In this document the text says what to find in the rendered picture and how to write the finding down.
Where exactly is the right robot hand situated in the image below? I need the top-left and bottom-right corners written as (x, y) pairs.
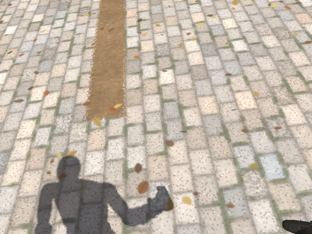
top-left (282, 219), bottom-right (312, 234)

